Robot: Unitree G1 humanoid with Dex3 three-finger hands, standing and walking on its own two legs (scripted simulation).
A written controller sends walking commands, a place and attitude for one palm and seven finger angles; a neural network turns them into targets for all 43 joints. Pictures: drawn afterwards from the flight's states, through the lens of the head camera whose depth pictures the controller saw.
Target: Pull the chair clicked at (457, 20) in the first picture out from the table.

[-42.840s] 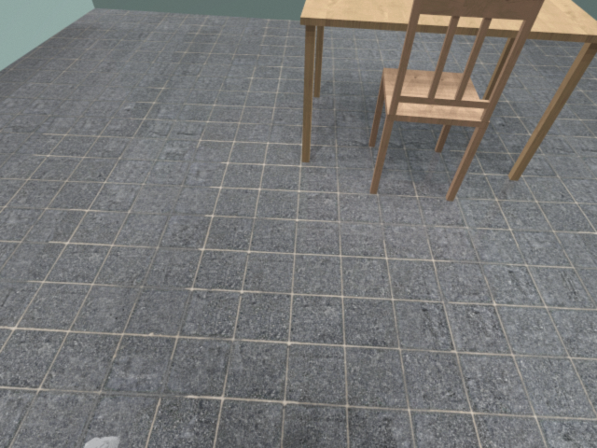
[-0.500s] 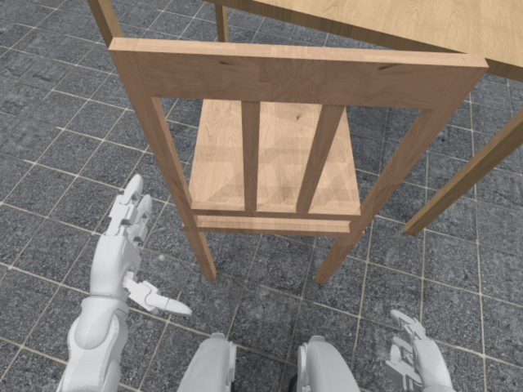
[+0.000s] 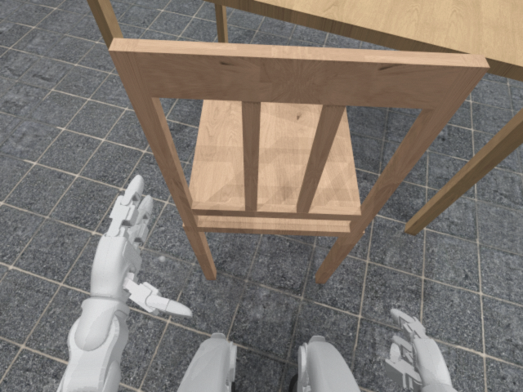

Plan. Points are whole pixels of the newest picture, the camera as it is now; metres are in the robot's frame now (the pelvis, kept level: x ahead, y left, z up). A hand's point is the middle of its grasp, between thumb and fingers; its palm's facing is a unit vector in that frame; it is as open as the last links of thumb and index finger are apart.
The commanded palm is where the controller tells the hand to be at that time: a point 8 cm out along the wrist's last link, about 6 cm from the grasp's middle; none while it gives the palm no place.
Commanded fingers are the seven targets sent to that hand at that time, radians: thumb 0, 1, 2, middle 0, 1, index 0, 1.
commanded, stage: aim the fingers beside a spindle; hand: left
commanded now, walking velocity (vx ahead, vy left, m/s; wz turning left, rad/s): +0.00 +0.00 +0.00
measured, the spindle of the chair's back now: (251, 165) +0.46 +0.04 +0.03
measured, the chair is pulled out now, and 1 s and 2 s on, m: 0.18 0.18 0.18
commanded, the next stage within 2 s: push the fingers through the gap in 0.02 s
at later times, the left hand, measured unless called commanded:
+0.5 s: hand (163, 237) +0.33 +0.16 +0.02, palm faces -0.01 -1.00 -0.03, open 16.9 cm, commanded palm +0.32 +0.21 +0.03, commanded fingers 0.00 -0.50 0.30 -0.06 -0.08 -0.06 -0.08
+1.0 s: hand (172, 205) +0.38 +0.16 +0.02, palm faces -0.01 -1.00 -0.03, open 16.9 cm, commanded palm +0.36 +0.21 +0.03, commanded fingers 0.00 -0.50 0.30 -0.06 -0.08 -0.06 -0.08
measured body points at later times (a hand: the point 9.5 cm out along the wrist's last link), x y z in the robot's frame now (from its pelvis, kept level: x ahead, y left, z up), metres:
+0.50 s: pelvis +0.00 +0.00 +0.00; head +0.11 +0.01 +0.44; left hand +0.32 +0.21 +0.03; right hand +0.17 -0.25 -0.10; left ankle +0.02 +0.11 -0.62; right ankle +0.03 -0.12 -0.62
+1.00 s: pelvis +0.00 +0.00 +0.00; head +0.12 +0.01 +0.44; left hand +0.38 +0.21 +0.03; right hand +0.13 -0.25 -0.11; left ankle +0.02 +0.11 -0.62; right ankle +0.03 -0.12 -0.62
